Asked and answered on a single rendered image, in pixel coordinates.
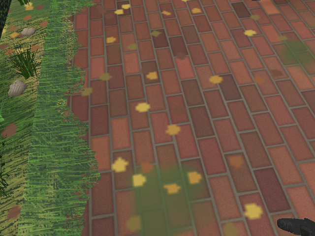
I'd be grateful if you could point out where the robot right hand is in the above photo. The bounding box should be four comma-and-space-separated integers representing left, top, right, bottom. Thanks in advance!
277, 218, 315, 236

